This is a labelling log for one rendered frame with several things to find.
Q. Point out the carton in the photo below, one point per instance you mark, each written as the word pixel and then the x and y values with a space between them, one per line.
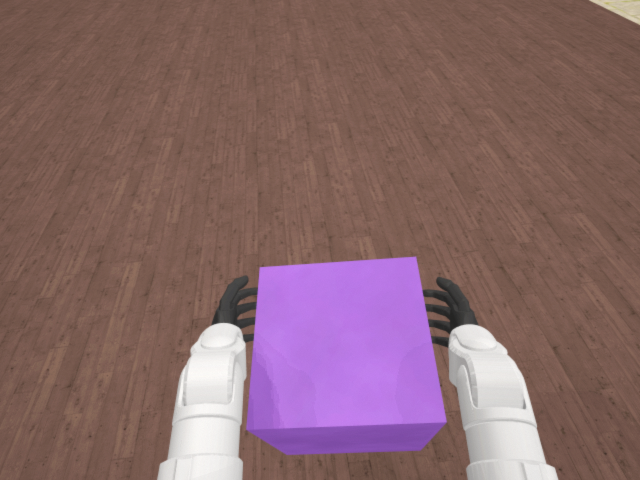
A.
pixel 343 360

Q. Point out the right robot hand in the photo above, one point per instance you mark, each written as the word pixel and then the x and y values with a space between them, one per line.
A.
pixel 459 312

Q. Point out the left robot hand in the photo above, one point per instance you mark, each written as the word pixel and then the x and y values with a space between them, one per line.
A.
pixel 228 310

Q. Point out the right robot forearm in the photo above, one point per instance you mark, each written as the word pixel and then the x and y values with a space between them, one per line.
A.
pixel 497 415

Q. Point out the left robot forearm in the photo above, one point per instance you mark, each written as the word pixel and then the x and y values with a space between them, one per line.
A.
pixel 204 442

